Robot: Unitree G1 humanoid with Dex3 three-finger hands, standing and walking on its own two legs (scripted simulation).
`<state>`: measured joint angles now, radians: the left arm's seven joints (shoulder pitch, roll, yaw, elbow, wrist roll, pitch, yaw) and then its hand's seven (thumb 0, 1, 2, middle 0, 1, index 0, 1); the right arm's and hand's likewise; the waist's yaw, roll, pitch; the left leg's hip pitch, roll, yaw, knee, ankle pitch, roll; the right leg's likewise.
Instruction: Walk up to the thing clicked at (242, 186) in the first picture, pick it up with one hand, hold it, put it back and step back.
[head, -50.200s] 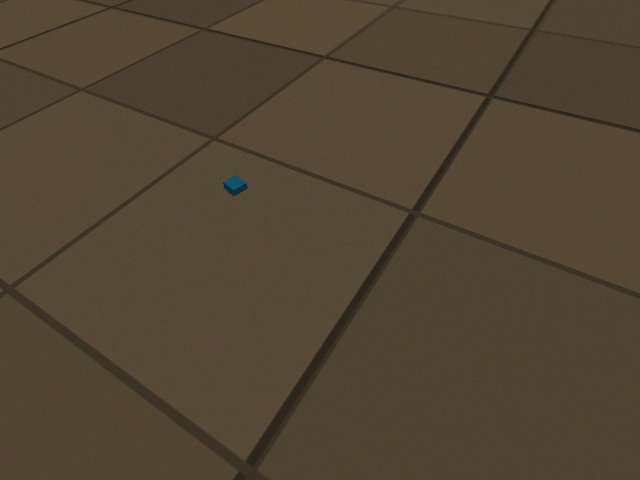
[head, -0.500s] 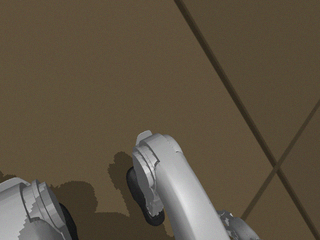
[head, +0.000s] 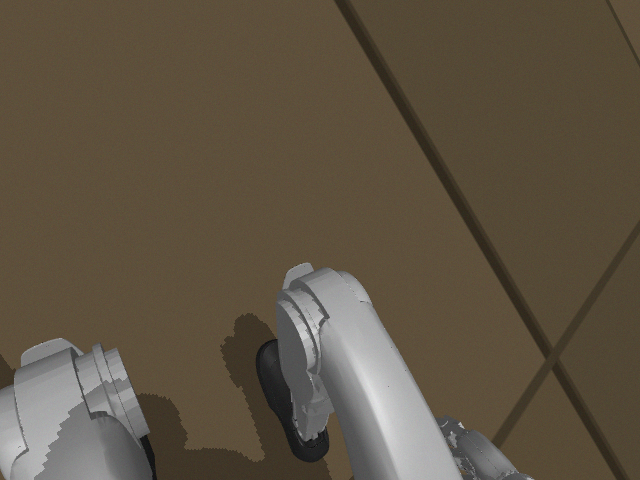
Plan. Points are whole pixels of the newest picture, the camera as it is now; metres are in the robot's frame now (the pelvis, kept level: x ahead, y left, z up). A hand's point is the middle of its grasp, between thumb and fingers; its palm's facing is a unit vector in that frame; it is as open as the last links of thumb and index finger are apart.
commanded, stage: rest palm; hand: left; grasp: from above
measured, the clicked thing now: out of the picture +0.52 +0.35 -0.30
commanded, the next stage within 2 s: withdraw in 0.18 s
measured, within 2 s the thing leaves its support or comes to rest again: neither
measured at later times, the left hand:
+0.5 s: hand out of the picture +0.48 +0.36 -0.04, palm faces -0.51 -0.11 -0.85, open 7.5 cm
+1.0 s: hand out of the picture +0.49 +0.35 -0.05, palm faces -0.41 -0.12 -0.90, open 7.3 cm
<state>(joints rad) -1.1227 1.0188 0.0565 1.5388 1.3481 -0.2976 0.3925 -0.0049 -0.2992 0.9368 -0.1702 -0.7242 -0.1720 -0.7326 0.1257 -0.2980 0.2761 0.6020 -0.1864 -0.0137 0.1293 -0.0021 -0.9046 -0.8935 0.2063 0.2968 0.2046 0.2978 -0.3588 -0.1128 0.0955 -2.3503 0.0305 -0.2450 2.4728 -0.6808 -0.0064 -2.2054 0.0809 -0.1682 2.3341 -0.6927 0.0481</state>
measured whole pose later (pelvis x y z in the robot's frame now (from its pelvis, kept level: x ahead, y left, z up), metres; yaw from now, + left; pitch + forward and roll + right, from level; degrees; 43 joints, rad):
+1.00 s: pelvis -0.01 +0.00 +0.06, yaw +5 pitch +35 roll -10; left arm -1.09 0.86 0.02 1.23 1.14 -0.13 0.07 0.00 0.89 0.90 -0.22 -0.30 -0.22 -0.30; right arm 0.23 -0.24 0.14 0.61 -0.08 0.10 0.08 0.00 -0.90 -0.89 0.21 0.30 0.21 0.30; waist -0.28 0.02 -0.05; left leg -2.26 0.03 -0.14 2.24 -0.62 0.01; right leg -2.14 0.05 -0.09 2.17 -0.66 0.05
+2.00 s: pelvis +0.08 +0.01 +0.38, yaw +15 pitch +14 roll -3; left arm 0.36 0.23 0.04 0.01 -0.06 0.42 0.08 0.01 0.90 0.90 -0.20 -0.30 -0.21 -0.30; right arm 0.27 -0.20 0.06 0.53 0.03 -0.12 -0.15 0.01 -0.90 -0.89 0.21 0.30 0.21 0.30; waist -0.07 0.05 -0.17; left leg -0.84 0.03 -0.06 1.08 -0.49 -0.01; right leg -0.75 0.01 -0.05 1.01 -0.51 0.01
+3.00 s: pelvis +0.08 +0.01 +0.39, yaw +16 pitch +10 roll -3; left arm 0.50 0.23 0.03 -0.12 -0.05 0.45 0.02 0.01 0.91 0.90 -0.20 -0.30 -0.20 -0.30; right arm 0.29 -0.22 0.04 0.53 0.01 -0.21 -0.17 0.01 -0.90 -0.89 0.21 0.30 0.21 0.30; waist -0.04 0.05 -0.16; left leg -0.71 0.02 -0.06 1.01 -0.47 -0.01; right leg -0.62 0.01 -0.05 0.94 -0.49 0.01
